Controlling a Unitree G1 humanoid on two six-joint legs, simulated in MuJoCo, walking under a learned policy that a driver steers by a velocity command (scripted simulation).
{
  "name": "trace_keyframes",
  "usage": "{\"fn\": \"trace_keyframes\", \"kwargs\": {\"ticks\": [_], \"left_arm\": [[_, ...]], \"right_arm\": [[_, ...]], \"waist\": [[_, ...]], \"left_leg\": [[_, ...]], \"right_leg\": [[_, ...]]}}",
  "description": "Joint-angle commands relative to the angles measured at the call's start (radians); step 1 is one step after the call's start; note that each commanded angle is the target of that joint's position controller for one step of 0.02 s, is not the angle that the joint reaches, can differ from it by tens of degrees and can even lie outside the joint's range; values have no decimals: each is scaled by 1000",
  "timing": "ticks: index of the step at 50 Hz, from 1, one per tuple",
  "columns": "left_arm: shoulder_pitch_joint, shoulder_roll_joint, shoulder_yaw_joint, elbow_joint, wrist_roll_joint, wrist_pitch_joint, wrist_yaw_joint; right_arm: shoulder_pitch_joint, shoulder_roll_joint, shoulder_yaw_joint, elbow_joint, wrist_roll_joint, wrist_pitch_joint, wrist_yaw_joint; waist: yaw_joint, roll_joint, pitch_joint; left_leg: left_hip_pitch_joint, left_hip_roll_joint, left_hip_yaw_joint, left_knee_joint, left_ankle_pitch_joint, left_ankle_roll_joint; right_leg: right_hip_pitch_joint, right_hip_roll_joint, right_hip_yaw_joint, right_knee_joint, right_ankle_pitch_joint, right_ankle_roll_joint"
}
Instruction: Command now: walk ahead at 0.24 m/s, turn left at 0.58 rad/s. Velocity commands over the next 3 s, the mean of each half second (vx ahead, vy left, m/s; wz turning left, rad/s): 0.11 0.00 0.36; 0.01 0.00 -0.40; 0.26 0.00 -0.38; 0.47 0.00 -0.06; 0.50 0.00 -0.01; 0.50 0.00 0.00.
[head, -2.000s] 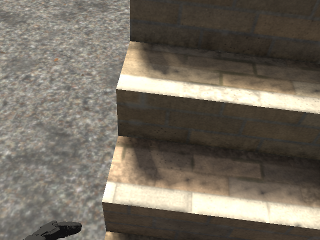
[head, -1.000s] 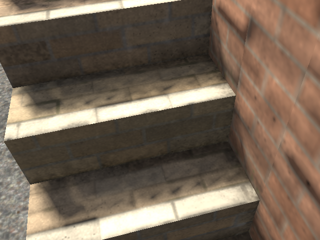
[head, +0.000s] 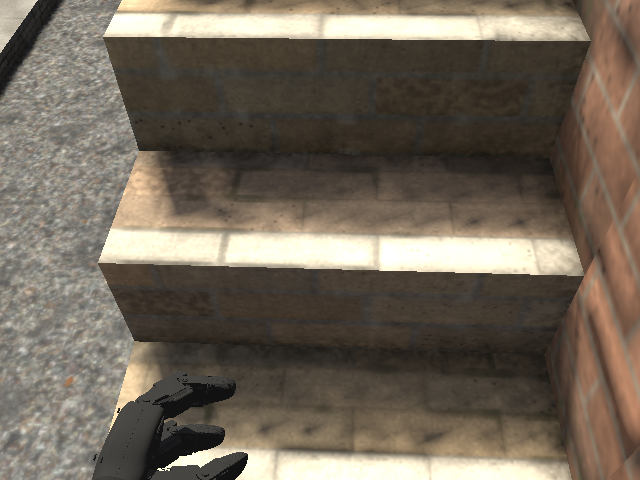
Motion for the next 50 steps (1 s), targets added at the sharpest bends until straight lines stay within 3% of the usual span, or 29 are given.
{"fn": "trace_keyframes", "kwargs": {"ticks": [1,2,3,4,5,8,9,12,15,17,18,19,20,21,22,23,24,25,26,28,30,34,36,41,44,46,47,48,50], "left_arm": [[324,184,94,0,1,90,-23],[513,226,107,22,70,100,-14],[498,236,116,27,70,63,2],[366,217,99,79,3,5,5],[241,133,86,120,-49,-42,22],[99,-54,5,91,-98,-108,79],[32,1,15,62,-98,-128,100],[4,172,62,13,-86,-170,117],[-62,262,79,-78,-59,-154,123],[-129,170,13,-139,-38,-119,107],[-77,136,-22,-93,-43,-81,79],[22,38,-55,-84,-51,-51,11],[66,22,-44,-149,-87,-52,-14],[292,119,67,134,-181,-45,110],[277,64,50,152,-164,-55,131],[199,34,48,149,-147,-57,134],[256,91,28,-13,-146,-158,43],[271,180,69,64,-148,-157,38],[340,194,73,136,-162,-101,29],[279,234,76,165,-135,-82,17],[168,238,58,123,-102,-94,13],[139,196,24,50,-147,-76,0],[125,148,8,54,-139,-69,1],[292,132,12,151,-131,-58,-30],[312,144,30,153,-118,-56,-24],[284,122,46,86,-68,-56,-29],[263,36,25,161,-88,-51,-64],[294,50,39,214,-109,-50,-73],[420,18,37,225,-87,-60,-80]], "right_arm": [[21,-151,-62,-109,-128,42,50],[-12,-73,-28,-76,-171,67,48],[-145,-149,-55,-87,-86,64,62],[-176,-132,-58,-84,-35,33,52],[-94,-132,-56,-62,-26,8,23],[-142,-89,-25,-117,-71,-12,-6],[-112,-84,-22,-124,-90,-6,3],[-96,-134,-52,-123,-65,-17,37],[-54,-81,-36,-103,-93,-17,49],[158,-36,-14,42,-68,-5,76],[112,-18,2,38,-93,-3,85],[87,-112,-6,-21,-92,-14,94],[128,-225,-10,-14,-54,-38,106],[29,-206,-77,-24,-73,-8,8],[-21,-208,-69,-66,-84,17,-28],[-59,-185,-63,-78,-70,33,-47],[-183,-275,-10,-225,-95,15,60],[-208,-349,-72,-216,-165,32,61],[-218,-312,-72,-205,-175,34,44],[-245,-212,-40,-218,-151,7,11],[-315,-172,-13,-294,-123,-8,-24],[-70,-198,-30,-218,-148,-55,-67],[-67,-172,-34,-210,-168,-47,-70],[-291,-152,-29,-276,-153,-18,-43],[-353,-181,-57,-293,-137,-19,-67],[-540,-240,-71,-336,-73,-43,-85],[-654,-132,-25,-356,-21,-36,-66],[-604,-132,-34,-331,-38,-10,-78],[-483,-177,-59,-250,-66,38,-79]], "waist": [[121,-253,-385],[258,-468,-495],[320,-281,-260],[214,-345,-55],[96,-297,-56],[-45,-93,22],[-82,-98,37],[-93,-114,62],[-97,-134,96],[-140,0,173],[-125,-17,271],[-99,137,269],[-6,225,156],[-4,24,-72],[-11,57,-105],[-18,91,-60],[30,222,84],[-10,37,75],[-39,-6,85],[-68,-96,80],[-84,-9,57],[-152,120,70],[-163,61,96],[-58,57,160],[-51,73,140],[68,57,82],[118,48,87],[90,46,100],[135,68,83]], "left_leg": [[-215,12,-101,242,1040,13],[-464,-156,-92,748,-81,-117],[-533,-77,-78,1143,-39,-161],[-624,10,4,1337,28,-141],[-608,91,72,1362,18,-146],[-505,137,172,1207,-171,-162],[-430,135,223,1192,-121,-184],[-197,157,332,910,14,-222],[-9,147,382,430,196,-204],[246,178,405,-74,708,-150],[334,209,362,-280,792,-100],[387,320,265,-303,1121,40],[521,539,68,-12,2001,210],[658,461,200,76,1661,-108],[579,440,229,94,1369,-147],[473,443,235,39,1218,-124],[246,597,13,80,1540,190],[268,708,10,47,1508,333],[304,814,-114,-67,1336,399],[389,696,-5,-135,947,311],[307,526,225,-183,540,192],[371,486,395,-182,741,107],[453,541,404,-187,743,110],[200,540,458,-325,188,68],[208,585,441,-341,69,75],[106,462,573,-293,7,-39],[-72,343,622,-269,-19,-119],[-97,336,606,-242,34,-115],[40,469,519,-4,118,-122]], "right_leg": [[927,-117,316,-534,899,-212],[998,-492,984,-711,1023,-518],[718,-457,1060,-802,728,-463],[554,-380,864,-746,503,-367],[535,-339,624,-692,398,-296],[402,-253,278,-703,403,-164],[333,-232,224,-683,461,-163],[167,-128,43,-624,364,-91],[229,-137,21,-411,464,-31],[152,-95,-5,-211,285,37],[80,-92,20,-137,176,35],[8,17,-28,151,-158,31],[-163,70,13,386,-299,134],[-175,-8,-28,496,15,62],[-158,0,-7,603,126,59],[-152,-3,17,670,152,43],[-239,103,229,962,-46,110],[-374,99,262,1147,0,76],[-466,43,336,1165,150,81],[-455,78,325,1067,298,67],[-327,69,177,965,217,77],[-265,33,56,898,136,112],[-332,9,134,712,172,72],[-85,-32,94,558,349,83],[1,-54,111,389,341,57],[291,-114,-1,-99,318,84],[554,-141,-42,-573,459,109],[678,-62,-129,-775,565,110],[747,-12,-126,-1247,758,34]]}}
